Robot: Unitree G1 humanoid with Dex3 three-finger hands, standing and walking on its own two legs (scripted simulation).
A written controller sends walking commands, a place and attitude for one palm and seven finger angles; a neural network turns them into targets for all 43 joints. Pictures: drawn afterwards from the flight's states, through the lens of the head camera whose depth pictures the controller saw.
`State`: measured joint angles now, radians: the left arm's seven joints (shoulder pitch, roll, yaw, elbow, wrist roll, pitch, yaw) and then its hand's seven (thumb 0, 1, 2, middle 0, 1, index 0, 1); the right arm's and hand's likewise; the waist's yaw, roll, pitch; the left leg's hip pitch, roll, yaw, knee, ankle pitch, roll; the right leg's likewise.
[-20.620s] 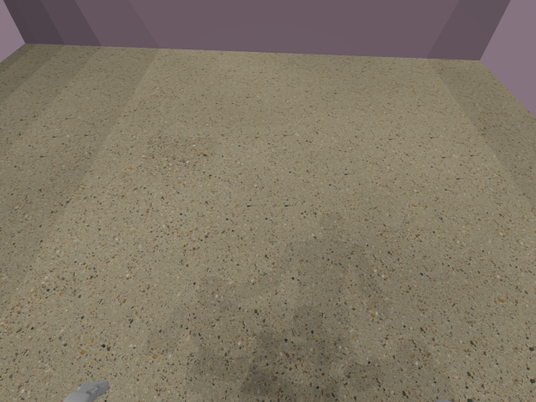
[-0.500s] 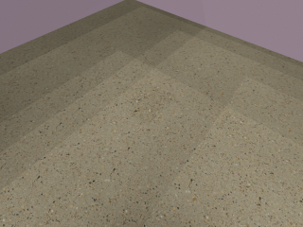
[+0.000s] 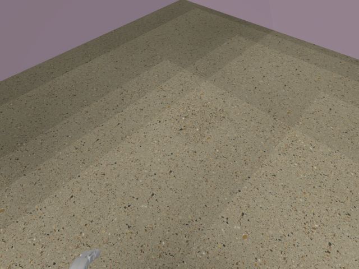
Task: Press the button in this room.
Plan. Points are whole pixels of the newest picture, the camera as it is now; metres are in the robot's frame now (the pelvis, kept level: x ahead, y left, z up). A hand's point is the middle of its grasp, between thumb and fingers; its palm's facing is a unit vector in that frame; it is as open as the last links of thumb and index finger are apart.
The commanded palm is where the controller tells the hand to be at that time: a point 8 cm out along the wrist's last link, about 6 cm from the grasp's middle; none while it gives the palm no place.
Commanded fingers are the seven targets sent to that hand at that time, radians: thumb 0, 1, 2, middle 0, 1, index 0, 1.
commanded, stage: turn or walk to find it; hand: left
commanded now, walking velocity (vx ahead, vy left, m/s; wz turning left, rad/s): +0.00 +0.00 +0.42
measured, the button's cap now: out of the picture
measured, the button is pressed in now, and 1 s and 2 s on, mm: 0 0 0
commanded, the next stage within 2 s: none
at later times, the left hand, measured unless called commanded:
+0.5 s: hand out of the picture -0.07 +0.17 -0.16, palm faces +0.29 -0.92 -0.26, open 7.4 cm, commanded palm none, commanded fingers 0.00 0.90 0.90 -0.20 -0.30 -0.20 -0.30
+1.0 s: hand out of the picture -0.06 +0.22 -0.15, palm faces +0.42 -0.87 -0.26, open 7.4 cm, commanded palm none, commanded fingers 0.00 0.90 0.90 -0.20 -0.30 -0.20 -0.30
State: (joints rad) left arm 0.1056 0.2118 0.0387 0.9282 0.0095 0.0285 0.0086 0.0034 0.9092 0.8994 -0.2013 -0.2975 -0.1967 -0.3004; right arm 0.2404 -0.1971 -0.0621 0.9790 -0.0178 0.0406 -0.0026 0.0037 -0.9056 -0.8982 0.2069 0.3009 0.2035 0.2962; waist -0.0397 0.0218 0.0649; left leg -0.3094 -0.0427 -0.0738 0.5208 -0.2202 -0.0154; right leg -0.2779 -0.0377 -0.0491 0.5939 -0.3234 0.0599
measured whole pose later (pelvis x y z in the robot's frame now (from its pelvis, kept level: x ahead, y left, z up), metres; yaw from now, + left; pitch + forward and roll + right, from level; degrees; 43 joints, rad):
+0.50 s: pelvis -0.03 -0.02 +0.01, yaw +15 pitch -1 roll +2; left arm 0.28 0.19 0.04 0.99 0.03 0.01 0.02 0.00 0.91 0.90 -0.21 -0.30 -0.20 -0.30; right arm 0.14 -0.24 -0.07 1.00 -0.01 0.07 0.01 0.01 -0.91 -0.90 0.20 0.30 0.20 0.30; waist 0.04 0.00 0.09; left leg -0.34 0.05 0.03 0.85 -0.45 -0.07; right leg -0.23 -0.12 -0.29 0.54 -0.29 -0.04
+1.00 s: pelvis -0.06 -0.01 +0.01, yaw +26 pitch +0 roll +0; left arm 0.13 0.23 0.05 0.95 0.02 0.05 0.01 0.00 0.91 0.90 -0.20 -0.30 -0.20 -0.30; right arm 0.21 -0.18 -0.05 0.97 -0.02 0.03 0.00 0.00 -0.91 -0.90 0.21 0.30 0.20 0.30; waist -0.03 0.00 0.07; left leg -0.27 -0.03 -0.05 0.46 -0.20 0.02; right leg -0.38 -0.06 -0.03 0.84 -0.44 0.08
